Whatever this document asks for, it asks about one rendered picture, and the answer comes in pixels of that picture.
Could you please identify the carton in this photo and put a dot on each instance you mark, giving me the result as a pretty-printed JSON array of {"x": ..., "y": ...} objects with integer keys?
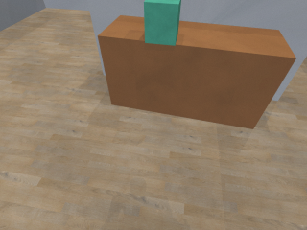
[{"x": 161, "y": 21}]

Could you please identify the pedestal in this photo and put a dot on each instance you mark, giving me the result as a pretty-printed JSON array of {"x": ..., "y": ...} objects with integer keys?
[{"x": 216, "y": 73}]

